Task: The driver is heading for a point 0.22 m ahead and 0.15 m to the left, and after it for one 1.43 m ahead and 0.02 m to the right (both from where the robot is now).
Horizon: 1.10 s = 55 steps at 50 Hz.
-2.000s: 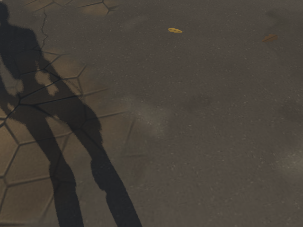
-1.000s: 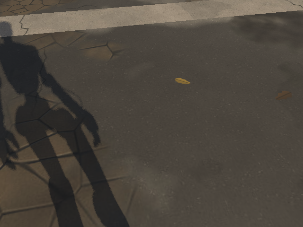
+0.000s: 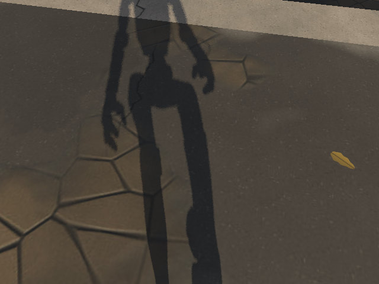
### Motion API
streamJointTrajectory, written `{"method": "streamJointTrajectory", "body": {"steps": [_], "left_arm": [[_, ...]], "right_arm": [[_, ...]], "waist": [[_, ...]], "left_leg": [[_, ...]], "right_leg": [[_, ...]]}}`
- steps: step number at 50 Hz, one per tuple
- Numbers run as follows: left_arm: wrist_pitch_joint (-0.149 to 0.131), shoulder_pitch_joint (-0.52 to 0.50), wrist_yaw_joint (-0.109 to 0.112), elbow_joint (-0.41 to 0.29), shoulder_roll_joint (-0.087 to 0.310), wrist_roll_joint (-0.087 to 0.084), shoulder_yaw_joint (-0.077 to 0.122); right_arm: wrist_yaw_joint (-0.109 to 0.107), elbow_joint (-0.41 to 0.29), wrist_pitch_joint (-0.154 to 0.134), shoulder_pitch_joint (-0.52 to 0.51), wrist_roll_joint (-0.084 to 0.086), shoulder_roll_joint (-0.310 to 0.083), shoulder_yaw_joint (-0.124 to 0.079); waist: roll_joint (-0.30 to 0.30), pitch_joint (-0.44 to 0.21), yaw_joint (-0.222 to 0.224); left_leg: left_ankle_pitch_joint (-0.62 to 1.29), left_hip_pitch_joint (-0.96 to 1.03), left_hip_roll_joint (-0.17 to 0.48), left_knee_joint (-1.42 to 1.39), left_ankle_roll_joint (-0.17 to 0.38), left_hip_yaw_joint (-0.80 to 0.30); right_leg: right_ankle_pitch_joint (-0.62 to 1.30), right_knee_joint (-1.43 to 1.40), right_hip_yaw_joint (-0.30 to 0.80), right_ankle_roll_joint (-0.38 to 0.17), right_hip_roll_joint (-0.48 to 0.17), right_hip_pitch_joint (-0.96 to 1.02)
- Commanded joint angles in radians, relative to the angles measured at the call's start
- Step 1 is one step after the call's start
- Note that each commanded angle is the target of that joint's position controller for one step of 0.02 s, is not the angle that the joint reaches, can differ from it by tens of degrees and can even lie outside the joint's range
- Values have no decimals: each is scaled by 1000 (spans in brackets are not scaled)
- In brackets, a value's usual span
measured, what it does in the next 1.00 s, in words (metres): walks ahead: left foot, then right foot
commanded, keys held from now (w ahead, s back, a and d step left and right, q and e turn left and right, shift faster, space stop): w+q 0.02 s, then q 0.14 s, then no key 0.84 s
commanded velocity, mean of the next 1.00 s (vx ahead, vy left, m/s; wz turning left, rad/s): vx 0.13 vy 0.00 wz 0.23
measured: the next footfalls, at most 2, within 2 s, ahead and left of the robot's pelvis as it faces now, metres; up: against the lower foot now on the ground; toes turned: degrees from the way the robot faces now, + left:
left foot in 0.04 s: +0.18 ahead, +0.07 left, +0.00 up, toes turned +8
right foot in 0.58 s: +0.33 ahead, -0.07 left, +0.00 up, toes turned +10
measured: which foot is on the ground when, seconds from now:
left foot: up 0.00-0.02, down 0.04-0.60, up 0.62-0.80, down 0.82-1.00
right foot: down 0.00-0.06, up 0.08-0.56, down 0.58-1.00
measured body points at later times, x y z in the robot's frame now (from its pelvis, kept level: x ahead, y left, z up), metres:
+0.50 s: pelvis +0.19 +0.02 +0.01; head +0.22 +0.03 +0.46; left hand +0.27 +0.28 -0.12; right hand +0.29 -0.24 -0.12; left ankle +0.14 +0.06 -0.73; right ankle +0.30 -0.09 -0.69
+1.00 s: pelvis +0.23 +0.01 +0.02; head +0.24 +0.02 +0.47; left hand +0.25 +0.27 -0.13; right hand +0.30 -0.23 -0.13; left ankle +0.18 +0.12 -0.73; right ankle +0.29 -0.08 -0.73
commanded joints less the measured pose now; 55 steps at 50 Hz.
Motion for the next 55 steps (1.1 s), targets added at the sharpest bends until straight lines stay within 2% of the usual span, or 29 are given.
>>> {"method": "streamJointTrajectory", "body": {"steps": [1,2,3,4,5,6,7,8,9,12,16,22,25,27,28,29,30,31,32,34,36,39,41,42,43,45,46,49,55], "left_arm": [[21,17,5,-42,210,-1,44],[26,-7,1,-62,209,-6,44],[21,27,-13,-134,95,-28,22],[10,-68,-18,-186,155,-26,36],[3,-157,-17,-211,145,-29,30],[-4,-148,-13,-206,127,-32,20],[3,-129,-9,-188,131,-20,24],[23,-111,-9,-191,138,3,27],[45,-83,-11,-182,131,15,27],[78,-71,-19,-186,107,9,20],[91,-166,-19,-214,122,5,16],[94,-262,-11,-237,125,-6,5],[88,-250,-1,-227,122,-9,2],[80,-207,7,-209,118,-11,1],[73,-159,11,-190,109,-9,-1],[59,-104,17,-173,134,0,1],[50,-85,20,-179,210,2,11],[61,-124,14,-182,183,-21,0],[63,-136,5,-181,138,-14,-17],[67,-197,5,-177,126,0,-30],[73,-241,13,-167,139,-4,-31],[81,-238,9,-141,157,-14,-27],[83,-220,4,-123,162,-20,-22],[84,-217,-1,-119,160,-20,-20],[89,-206,-5,-112,148,-25,-18],[89,-200,-5,-86,135,-16,-18],[87,-189,-6,-74,132,-15,-18],[80,-181,-7,-47,128,-15,-17],[86,-171,-5,6,117,-17,-23]], "right_arm": [[-17,-1,-17,193,-3,-110,-42],[-32,47,-28,347,-17,-158,-65],[-46,36,-30,371,-28,-287,-97],[-52,12,-15,380,8,-321,-102],[-63,17,-11,341,19,-304,-96],[-68,19,-16,291,29,-246,-81],[-71,11,-19,238,35,-203,-70],[-75,4,-21,206,45,-172,-59],[-73,-4,-26,192,44,-153,-49],[-68,5,-44,232,33,-186,-50],[-73,17,-38,283,30,-178,-38],[-85,37,-25,325,17,-170,-22],[-88,49,-19,315,12,-165,-14],[-93,55,-16,292,18,-162,-9],[-96,58,-17,270,28,-157,-5],[-98,52,-25,270,36,-144,3],[-98,52,-25,359,36,-117,9],[-103,98,1,420,39,-108,7],[-105,96,18,354,32,-134,2],[-95,100,36,285,34,-123,2],[-88,125,46,299,31,-99,10],[-93,174,44,317,29,-83,19],[-96,184,36,288,20,-101,22],[-96,180,29,272,13,-119,23],[-94,198,25,264,23,-138,19],[-93,219,11,264,28,-109,28],[-96,226,5,261,28,-114,27],[-102,242,-7,262,30,-112,32],[-105,274,-7,289,30,-101,41]], "waist": [[-112,-120,-124],[-53,-199,-201],[167,-310,-151],[109,-372,-162],[12,-252,-149],[-14,-167,-110],[-45,-111,-68],[-33,-98,-37],[-24,-114,-16],[1,-142,-3],[52,-137,-38],[68,-107,-81],[71,-83,-80],[69,-72,-60],[48,-74,-25],[-6,-117,-7],[-139,-177,-65],[-214,-215,-63],[-183,-175,-45],[-126,-119,-61],[-146,-92,-91],[-124,-98,-91],[-97,-78,-74],[-93,-60,-60],[-28,4,-40],[10,3,-41],[25,-10,-34],[19,-40,-29],[8,-16,-33]], "left_leg": [[-119,234,-120,-64,70,46],[-74,466,-87,-153,109,-41],[57,818,239,-141,243,-499],[323,863,354,-275,322,-840],[538,776,326,-269,289,-630],[670,655,287,-263,248,-516],[697,550,221,-277,194,-422],[700,474,179,-294,170,-373],[726,434,158,-301,151,-339],[850,400,126,-304,130,-281],[827,441,102,-305,65,-254],[786,532,136,-284,55,-276],[790,529,148,-241,65,-291],[764,509,148,-193,51,-310],[709,479,128,-150,20,-307],[570,411,89,-101,-28,-299],[134,339,0,-13,-61,-253],[-327,329,-88,34,-78,-205],[-466,299,-91,90,-79,-219],[-437,311,-76,116,-97,-226],[-341,361,-54,19,-122,-209],[-154,428,-61,-180,-139,-164],[-22,478,-13,-276,-137,-215],[-34,468,29,-292,-133,-254],[-104,350,26,-281,-121,-258],[-101,301,35,-322,-115,-268],[-83,301,39,-335,-111,-274],[-40,323,49,-347,-101,-279],[-37,333,52,-358,-91,-279]], "right_leg": [[1158,363,58,-119,-263,-7],[954,635,48,-81,-240,-164],[146,1023,61,-13,-98,-604],[-158,1210,268,19,40,-781],[-51,1184,351,10,-30,-844],[15,1097,356,5,-61,-814],[32,1013,363,6,-85,-765],[41,965,366,15,-89,-711],[47,925,366,22,-90,-659],[100,834,341,33,-68,-631],[211,701,334,22,-64,-672],[238,508,339,-3,-40,-657],[171,405,332,-26,-11,-577],[158,276,325,-51,7,-477],[264,137,331,-64,4,-373],[584,57,413,-78,-76,-206],[1020,114,578,-151,-260,-85],[1139,118,670,-292,-354,-124],[1010,63,702,-316,-354,-174],[720,-3,624,-263,-280,-267],[520,-40,544,-191,-205,-324],[356,-25,499,-144,-150,-321],[166,-44,504,-89,-130,-376],[81,-53,504,-66,-115,-398],[69,-67,468,-56,-76,-373],[178,-11,452,-60,-74,-284],[237,12,444,-63,-73,-256],[326,36,431,-66,-72,-226],[323,32,424,-52,-68,-243]]}}
Velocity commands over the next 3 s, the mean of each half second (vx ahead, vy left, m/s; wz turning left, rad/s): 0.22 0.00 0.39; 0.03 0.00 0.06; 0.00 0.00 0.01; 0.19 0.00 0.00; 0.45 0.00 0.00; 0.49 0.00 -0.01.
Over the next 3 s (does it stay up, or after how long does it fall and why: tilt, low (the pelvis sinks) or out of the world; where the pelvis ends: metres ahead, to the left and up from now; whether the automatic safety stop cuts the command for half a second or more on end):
stays up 0.89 0.09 -0.01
